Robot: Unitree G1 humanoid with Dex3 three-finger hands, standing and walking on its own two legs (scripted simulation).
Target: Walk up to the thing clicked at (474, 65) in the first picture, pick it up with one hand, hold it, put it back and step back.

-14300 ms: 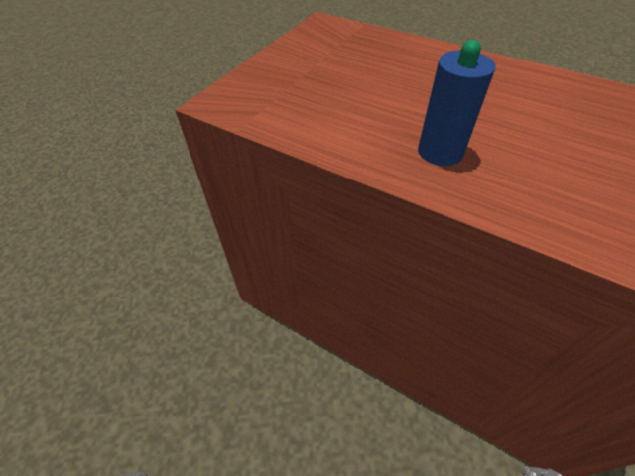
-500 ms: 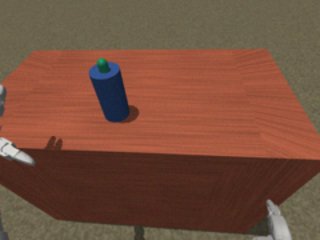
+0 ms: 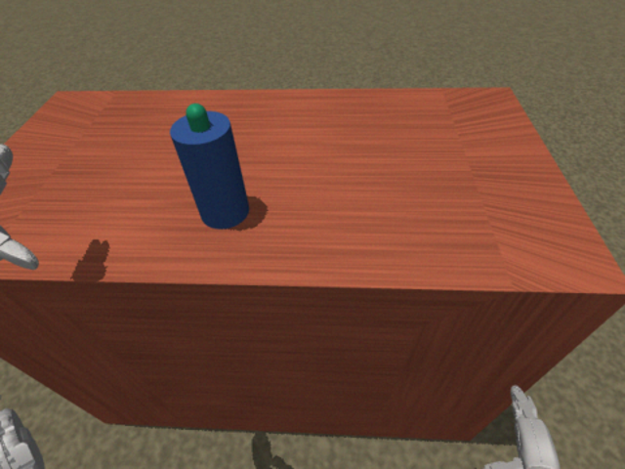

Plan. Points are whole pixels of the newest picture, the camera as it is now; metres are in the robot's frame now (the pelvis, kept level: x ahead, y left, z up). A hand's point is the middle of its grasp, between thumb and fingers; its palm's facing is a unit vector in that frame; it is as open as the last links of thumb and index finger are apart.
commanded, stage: go down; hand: left
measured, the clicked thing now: (211, 165) +0.50 +0.17 +0.12
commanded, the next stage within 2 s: approach in 1.72 s
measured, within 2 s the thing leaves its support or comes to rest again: neither
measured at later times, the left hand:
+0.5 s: hand (7, 175) +0.37 +0.35 +0.22, palm faces +0.16 -0.99 -0.04, open 17.7 cm
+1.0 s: hand (5, 163) +0.39 +0.37 +0.22, palm faces +0.16 -0.99 +0.00, open 17.8 cm
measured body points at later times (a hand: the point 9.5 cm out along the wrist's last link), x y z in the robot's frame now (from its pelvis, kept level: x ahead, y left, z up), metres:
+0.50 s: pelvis +0.01 +0.00 +0.00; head +0.01 +0.00 +0.45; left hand +0.35 +0.40 +0.22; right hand +0.16 -0.26 -0.09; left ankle +0.03 +0.12 -0.74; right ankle -0.02 -0.12 -0.74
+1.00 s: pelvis +0.02 +0.00 +0.00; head +0.03 +0.01 +0.45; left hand +0.37 +0.42 +0.22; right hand +0.17 -0.26 -0.09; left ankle +0.03 +0.12 -0.74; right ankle -0.02 -0.12 -0.74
